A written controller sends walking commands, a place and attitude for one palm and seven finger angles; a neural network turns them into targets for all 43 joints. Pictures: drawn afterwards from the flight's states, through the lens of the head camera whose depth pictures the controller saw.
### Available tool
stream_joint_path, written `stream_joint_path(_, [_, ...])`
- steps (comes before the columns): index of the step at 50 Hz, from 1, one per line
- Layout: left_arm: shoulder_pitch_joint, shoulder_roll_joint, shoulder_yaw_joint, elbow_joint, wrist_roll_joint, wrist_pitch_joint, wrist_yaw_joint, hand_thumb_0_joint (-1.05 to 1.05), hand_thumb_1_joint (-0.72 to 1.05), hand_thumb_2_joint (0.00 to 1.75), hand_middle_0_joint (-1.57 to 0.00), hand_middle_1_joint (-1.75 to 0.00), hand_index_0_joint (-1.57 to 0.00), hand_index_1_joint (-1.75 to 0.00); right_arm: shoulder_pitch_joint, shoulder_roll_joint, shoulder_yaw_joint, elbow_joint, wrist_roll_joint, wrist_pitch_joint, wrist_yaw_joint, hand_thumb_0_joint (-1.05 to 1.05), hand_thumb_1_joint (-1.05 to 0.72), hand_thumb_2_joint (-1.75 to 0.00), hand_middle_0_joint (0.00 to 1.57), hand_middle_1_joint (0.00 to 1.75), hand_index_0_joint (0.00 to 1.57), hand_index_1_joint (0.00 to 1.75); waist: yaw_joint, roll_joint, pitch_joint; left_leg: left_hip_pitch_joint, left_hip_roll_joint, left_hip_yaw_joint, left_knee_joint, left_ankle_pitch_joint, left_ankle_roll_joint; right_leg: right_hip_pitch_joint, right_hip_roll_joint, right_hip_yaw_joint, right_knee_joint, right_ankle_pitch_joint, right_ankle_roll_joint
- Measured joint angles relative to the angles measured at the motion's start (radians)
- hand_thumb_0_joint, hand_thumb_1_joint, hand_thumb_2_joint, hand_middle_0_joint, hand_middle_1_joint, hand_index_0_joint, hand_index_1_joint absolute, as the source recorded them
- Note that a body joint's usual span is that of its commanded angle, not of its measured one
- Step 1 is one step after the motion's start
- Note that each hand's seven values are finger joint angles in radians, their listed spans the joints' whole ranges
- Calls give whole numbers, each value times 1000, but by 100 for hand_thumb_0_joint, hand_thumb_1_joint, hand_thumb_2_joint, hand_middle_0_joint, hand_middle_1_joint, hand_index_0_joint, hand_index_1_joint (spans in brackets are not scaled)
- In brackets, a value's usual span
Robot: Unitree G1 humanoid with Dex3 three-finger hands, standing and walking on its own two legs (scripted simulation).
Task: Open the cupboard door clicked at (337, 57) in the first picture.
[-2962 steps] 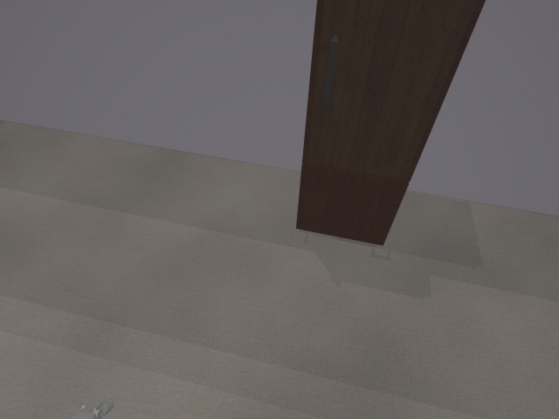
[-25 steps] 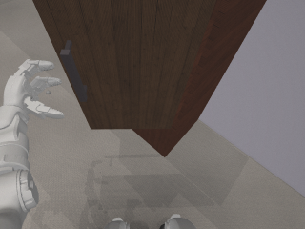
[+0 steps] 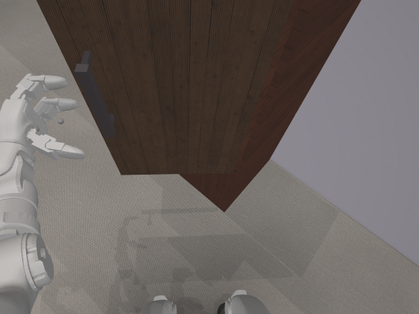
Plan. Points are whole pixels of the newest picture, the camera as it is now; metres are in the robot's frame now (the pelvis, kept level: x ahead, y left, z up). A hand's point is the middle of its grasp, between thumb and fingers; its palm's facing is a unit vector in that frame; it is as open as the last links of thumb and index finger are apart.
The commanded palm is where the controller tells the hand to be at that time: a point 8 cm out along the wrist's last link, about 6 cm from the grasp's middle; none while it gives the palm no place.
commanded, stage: slide the fingers in behind the handle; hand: left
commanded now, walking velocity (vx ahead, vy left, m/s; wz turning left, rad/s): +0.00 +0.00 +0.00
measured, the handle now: (99, 99) +0.50 +0.20 +0.08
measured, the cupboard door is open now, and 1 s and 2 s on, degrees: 44 44 44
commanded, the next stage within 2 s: close the thumb around the handle in 1.50 s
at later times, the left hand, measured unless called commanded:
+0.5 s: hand (79, 124) +0.44 +0.23 +0.08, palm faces +0.01 -1.00 +0.00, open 14.0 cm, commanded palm +0.42 +0.27 +0.08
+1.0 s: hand (103, 123) +0.44 +0.19 +0.08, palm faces +0.02 -1.00 +0.00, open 14.0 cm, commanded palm +0.42 +0.23 +0.08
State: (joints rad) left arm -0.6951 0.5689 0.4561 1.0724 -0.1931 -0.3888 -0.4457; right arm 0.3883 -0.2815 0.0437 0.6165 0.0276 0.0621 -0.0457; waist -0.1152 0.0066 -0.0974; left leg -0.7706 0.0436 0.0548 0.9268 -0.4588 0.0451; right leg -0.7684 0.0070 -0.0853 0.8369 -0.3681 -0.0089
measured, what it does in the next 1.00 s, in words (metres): stands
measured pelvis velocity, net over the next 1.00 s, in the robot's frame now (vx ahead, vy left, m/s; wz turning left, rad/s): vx -0.01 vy -0.01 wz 0.01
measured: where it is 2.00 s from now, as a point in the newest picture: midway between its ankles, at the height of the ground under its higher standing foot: outside the picture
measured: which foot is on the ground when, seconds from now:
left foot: down 0.00-1.00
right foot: down 0.00-1.00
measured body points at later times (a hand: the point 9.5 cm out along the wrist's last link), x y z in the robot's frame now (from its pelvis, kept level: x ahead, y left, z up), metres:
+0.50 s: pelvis +0.00 +0.00 +0.00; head +0.08 +0.03 +0.44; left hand +0.43 +0.28 +0.08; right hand +0.05 -0.26 -0.11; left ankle -0.01 +0.08 -0.69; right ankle +0.02 -0.12 -0.69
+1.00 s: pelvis -0.01 -0.01 +0.00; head +0.08 +0.01 +0.44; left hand +0.44 +0.24 +0.08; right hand +0.04 -0.27 -0.11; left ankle -0.01 +0.08 -0.69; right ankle +0.02 -0.12 -0.69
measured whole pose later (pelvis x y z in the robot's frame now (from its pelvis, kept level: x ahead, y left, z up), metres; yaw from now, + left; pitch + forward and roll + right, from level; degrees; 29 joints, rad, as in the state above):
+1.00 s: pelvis -0.01 -0.01 +0.00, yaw +0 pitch +15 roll -2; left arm -0.69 0.40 0.33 1.03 -0.16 -0.41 -0.25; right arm 0.36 -0.26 0.03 0.63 0.03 0.04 -0.02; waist -0.11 0.01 -0.10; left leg -0.74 0.04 0.06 0.91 -0.45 0.04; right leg -0.75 0.00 -0.08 0.85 -0.37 -0.02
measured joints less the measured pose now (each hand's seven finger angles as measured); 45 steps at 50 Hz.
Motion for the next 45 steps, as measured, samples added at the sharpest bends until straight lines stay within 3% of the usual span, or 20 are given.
stream_joint_path(8, [21,-29,-27,-21,5,27,23,-2,-50,30,-30,-120,-30,-120,-3,3,-4,-7,2,1,3,1,-90,-90,20,30,20,30,-3,1,-7,16,-2,0,-8,1,2,18,-1,0,-11,2,2])
stream_joint_path(28, [21,-125,-105,-57,15,3,120,-2,-50,30,-30,-120,-30,-120,-29,19,-3,-2,0,-14,18,1,-90,-90,20,30,20,30,14,7,-8,31,-11,-1,-8,5,3,30,-10,1,-1,-1,4])
stream_joint_path(45, [-2,-158,-120,-31,31,-3,174,-2,-50,30,-30,-120,-30,-120,-23,19,-8,12,1,-17,20,1,-90,-90,20,30,20,30,6,5,-3,34,-10,-1,-14,12,-5,26,-9,2,8,-3,-6])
